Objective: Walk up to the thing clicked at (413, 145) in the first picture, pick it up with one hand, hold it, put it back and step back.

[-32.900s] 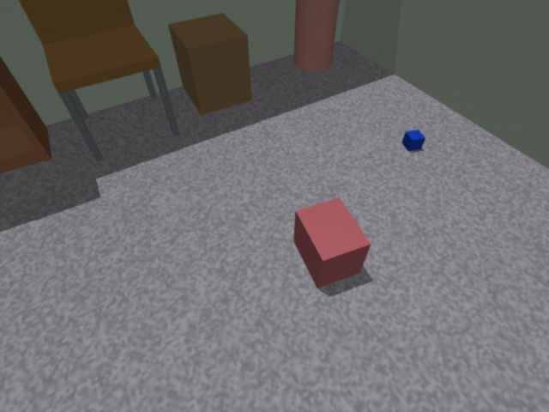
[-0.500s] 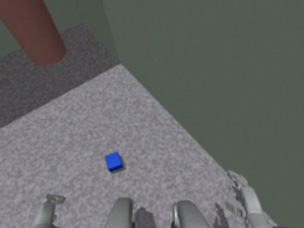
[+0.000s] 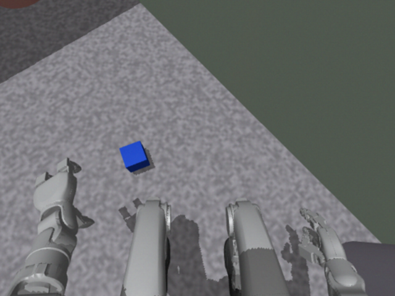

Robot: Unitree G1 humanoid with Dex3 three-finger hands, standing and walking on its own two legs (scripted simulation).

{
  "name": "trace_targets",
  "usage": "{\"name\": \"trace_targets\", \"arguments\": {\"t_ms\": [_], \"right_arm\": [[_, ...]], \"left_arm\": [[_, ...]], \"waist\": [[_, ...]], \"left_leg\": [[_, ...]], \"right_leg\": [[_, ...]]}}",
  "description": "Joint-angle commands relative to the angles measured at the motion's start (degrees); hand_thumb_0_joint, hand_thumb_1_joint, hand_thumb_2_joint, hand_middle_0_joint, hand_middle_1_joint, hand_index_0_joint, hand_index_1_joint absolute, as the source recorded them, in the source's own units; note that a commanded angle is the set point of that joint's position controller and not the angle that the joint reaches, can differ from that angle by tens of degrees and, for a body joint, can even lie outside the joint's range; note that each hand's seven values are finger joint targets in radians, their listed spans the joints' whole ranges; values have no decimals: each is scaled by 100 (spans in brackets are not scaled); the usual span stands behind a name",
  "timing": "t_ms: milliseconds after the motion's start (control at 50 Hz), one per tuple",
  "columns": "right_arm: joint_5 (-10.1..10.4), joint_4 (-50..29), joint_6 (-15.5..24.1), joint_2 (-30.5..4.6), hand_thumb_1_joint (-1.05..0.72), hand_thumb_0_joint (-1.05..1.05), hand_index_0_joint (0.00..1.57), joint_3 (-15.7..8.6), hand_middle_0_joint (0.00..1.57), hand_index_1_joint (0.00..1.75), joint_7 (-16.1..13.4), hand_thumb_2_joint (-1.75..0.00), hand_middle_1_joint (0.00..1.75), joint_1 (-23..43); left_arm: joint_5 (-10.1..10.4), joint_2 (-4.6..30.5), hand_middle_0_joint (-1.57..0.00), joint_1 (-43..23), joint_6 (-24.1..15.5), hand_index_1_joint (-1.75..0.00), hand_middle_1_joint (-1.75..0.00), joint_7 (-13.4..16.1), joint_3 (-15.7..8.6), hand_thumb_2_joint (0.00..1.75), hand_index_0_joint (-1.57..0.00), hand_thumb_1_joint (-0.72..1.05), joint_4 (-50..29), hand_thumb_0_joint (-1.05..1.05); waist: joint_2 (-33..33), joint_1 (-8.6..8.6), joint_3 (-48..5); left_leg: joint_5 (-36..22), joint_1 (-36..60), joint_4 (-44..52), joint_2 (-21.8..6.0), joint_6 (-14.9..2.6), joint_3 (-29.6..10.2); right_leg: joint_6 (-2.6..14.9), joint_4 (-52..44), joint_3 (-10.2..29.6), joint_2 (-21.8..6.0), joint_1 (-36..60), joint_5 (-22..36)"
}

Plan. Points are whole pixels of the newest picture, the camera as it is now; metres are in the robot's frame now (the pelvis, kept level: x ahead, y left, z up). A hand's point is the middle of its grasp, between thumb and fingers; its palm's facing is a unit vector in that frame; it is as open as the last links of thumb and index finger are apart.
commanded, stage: rise first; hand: left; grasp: from above
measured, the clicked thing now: (135, 156) +0.50 +0.24 -0.46
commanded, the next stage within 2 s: none
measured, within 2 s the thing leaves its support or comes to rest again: neither
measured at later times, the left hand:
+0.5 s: hand (102, 174) +0.38 +0.28 -0.26, palm faces -0.33 -0.22 -0.92, open 13.4 cm
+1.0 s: hand (113, 167) +0.42 +0.27 -0.31, palm faces -0.37 -0.21 -0.90, open 13.8 cm
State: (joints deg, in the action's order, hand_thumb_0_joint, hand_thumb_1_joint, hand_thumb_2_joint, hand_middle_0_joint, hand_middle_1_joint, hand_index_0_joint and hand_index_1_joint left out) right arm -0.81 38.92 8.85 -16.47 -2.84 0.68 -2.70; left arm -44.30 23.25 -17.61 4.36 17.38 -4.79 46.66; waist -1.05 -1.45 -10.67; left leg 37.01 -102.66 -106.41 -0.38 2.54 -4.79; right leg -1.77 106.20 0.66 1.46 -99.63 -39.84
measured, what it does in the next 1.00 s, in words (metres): lowers itself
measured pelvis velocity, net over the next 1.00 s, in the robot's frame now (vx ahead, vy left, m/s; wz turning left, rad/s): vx -0.02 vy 0.00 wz -0.08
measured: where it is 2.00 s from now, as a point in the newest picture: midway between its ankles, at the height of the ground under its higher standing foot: (198, 279)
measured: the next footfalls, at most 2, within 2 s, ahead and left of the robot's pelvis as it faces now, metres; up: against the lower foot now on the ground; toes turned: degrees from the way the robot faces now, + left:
none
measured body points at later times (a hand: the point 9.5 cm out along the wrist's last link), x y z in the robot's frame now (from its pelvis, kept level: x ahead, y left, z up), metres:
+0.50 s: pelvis -0.03 +0.00 -0.11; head +0.18 +0.02 +0.29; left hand +0.40 +0.29 -0.21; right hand +0.04 -0.27 -0.24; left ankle +0.07 +0.14 -0.46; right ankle +0.06 -0.13 -0.46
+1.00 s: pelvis -0.02 +0.00 -0.15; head +0.21 +0.03 +0.24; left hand +0.43 +0.28 -0.26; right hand +0.02 -0.26 -0.28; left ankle +0.07 +0.14 -0.46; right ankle +0.06 -0.13 -0.46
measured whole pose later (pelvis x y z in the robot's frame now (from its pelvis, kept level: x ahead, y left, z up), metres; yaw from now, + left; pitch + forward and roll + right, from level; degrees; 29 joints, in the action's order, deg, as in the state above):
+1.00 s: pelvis -0.02 +0.00 -0.15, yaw -4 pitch +35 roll -5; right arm -7.3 48.1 8.9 -14.3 0.8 9.7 -7.6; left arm -57.1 32.2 -51.9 3.6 28.7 -10.4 85.0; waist -1.0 -9.8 -5.3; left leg 38.4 -129.8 -133.4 -0.2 2.8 -8.0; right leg -3.0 131.4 -0.6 4.2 -126.1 -40.4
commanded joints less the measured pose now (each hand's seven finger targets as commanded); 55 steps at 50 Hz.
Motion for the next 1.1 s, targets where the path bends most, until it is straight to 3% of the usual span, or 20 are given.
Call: {"name": "trace_targets", "arguments": {"t_ms": [0, 80, 100, 180, 220, 300, 360, 420, 460, 520, 560, 600, 660, 700, 740, 820, 1080], "right_arm": [[-82, -249, 101, -874, -90, 0, 20, -324, 20, 30, 13, -90, 30, -624], [-181, -91, 44, -811, -89, 0, 20, -313, 20, 30, 57, -90, 30, -626], [-209, -59, 44, -807, -89, 0, 20, -300, 20, 30, 61, -90, 30, -667], [-278, 122, 7, -748, -89, 0, 20, -275, 20, 30, 96, -90, 30, -803], [-315, 200, 1, -754, -89, 0, 20, -246, 20, 30, 108, -90, 30, -880], [-388, 397, 4, -760, -89, 0, 20, -168, 20, 30, 158, -90, 30, -1013], [-445, 533, 29, -784, -89, 0, 20, -101, 20, 30, 215, -90, 30, -1094], [-485, 586, 57, -794, -89, 0, 20, -70, 20, 30, 287, -90, 30, -1225], [-497, 635, 58, -819, -90, 0, 20, -45, 20, 30, 342, -90, 30, -1276], [-537, 689, 85, -827, -90, 0, 20, -31, 20, 30, 427, -90, 30, -1312], [-541, 735, 85, -860, -90, 0, 20, -26, 20, 30, 487, -90, 30, -1363], [-567, 756, 94, -840, -90, 0, 20, -14, 20, 30, 544, -90, 30, -1369], [-586, 767, 112, -870, -90, 0, 20, -14, 20, 30, 641, -90, 30, -1474], [-579, 765, 118, -965, -90, 0, 20, -30, 20, 30, 696, -90, 30, -1501], [-592, 771, 106, -912, -90, 0, 20, -30, 20, 30, 746, -90, 30, -1480], [-604, 775, 93, -971, -91, 0, 20, -21, 20, 30, 806, -90, 30, -1580], [-687, 856, 64, -982, -91, 0, 20, 67, 20, 30, 917, -90, 30, -1637]], "left_arm": [[-489, 1695, -12, -1614, -21, -105, -106, 459, -395, 95, -13, -49, 105, 0], [-757, 2022, -13, -2362, -52, -104, -107, 655, -422, 92, -15, -45, 544, 0], [-817, 1909, -12, -2592, -65, -105, -107, 691, -308, 92, -15, -45, 627, 0], [-1013, 1936, -13, -3075, -75, -103, -105, 822, -219, 90, -16, -42, 1242, 0], [-1094, 2120, -14, -3400, -95, -102, -105, 920, -281, 88, -17, -41, 1412, 0], [-1153, 2086, -14, -3813, -62, -101, -104, 1140, -296, 88, -17, -40, 1941, 0], [-1106, 2210, -14, -4018, 3, -100, -103, 1312, -463, 89, -16, -42, 2181, 0], [-1017, 2095, -12, -4423, 83, -102, -104, 1369, -423, 93, -14, -47, 2402, 0], [-956, 2219, -13, -4422, 156, -101, -104, 1410, -558, 92, -15, -46, 2593, 0], [-1019, 2078, -13, -4557, 238, -101, -103, 1390, -440, 92, -14, -47, 2817, 0], [-1095, 2241, -15, -4689, 250, -99, -101, 1379, -522, 90, -16, -45, 2821, 0], [-1111, 2139, -15, -4678, 239, -99, -101, 1324, -445, 91, -16, -46, 3070, 0], [-1102, 2095, -14, -4701, 169, -100, -101, 1253, -448, 92, -15, -47, 3013, 0], [-1178, 2251, -14, -4829, 116, -100, -101, 1246, -509, 93, -15, -48, 3014, 0], [-1183, 2167, -13, -4804, 66, -101, -102, 1210, -421, 93, -14, -49, 3066, 0], [-1250, 2264, -10, -5030, -22, -104, -105, 1251, -540, 96, -11, -52, 2921, 0], [-1381, 2450, -9, -5320, -159, -105, -105, 1390, -582, 97, -10, -55, 3267, 0]], "waist": [[-172, -11, -3296], [-76, 19, -3531], [-128, -88, -3431], [-82, -195, -3360], [-94, -276, -3306], [-336, -414, -3144], [-576, -412, -3166], [-797, -563, -3239], [-841, -516, -3272], [-1141, -627, -3236], [-1146, -627, -3282], [-1000, -739, -3086], [-958, -760, -3172], [-1054, -771, -3208], [-1025, -789, -3164], [-1163, -782, -3363], [-1030, -950, -3149]], "left_leg": [[-934, 1792, 648, 28, -292, 464], [-518, 1342, 317, 46, -315, 560], [-412, 1176, 232, 55, -324, 565], [-161, 889, -3, 58, -341, 530], [-50, 664, -124, 75, -358, 513], [-63, 613, -295, 41, -348, 487], [-108, 601, -354, 19, -337, 474], [-261, 582, -489, -2, -336, 456], [-384, 605, -546, -16, -335, 453], [-537, 674, -650, -31, -309, 413], [-624, 699, -743, -42, -318, 384], [-591, 417, -891, -39, -352, 411], [-753, 384, -1029, -49, -370, 403], [-700, 340, -1036, -44, -360, 370], [-661, 295, -1084, -41, -362, 373], [-800, 423, -1245, -53, -350, 369], [-569, -164, -1552, -16, -395, 379]], "right_leg": [[309, -975, -354, 88, 1096, 1109], [299, -895, -253, 114, 1035, 482], [297, -856, -255, 121, 917, 362], [336, -619, -338, 165, 563, 76], [343, -468, -384, 180, 409, -33], [368, -204, -484, 179, -51, 109], [373, -11, -565, 158, -220, 263], [370, 140, -610, 158, -347, 528], [372, 217, -637, 161, -343, 672], [400, 461, -702, 165, -536, 862], [409, 542, -729, 182, -602, 957], [381, 554, -712, 204, -606, 953], [372, 670, -732, 204, -525, 1132], [385, 786, -779, 213, -635, 1067], [392, 790, -788, 241, -638, 1018], [395, 958, -799, 233, -682, 1173], [356, 1094, -818, 270, -791, 1003]]}}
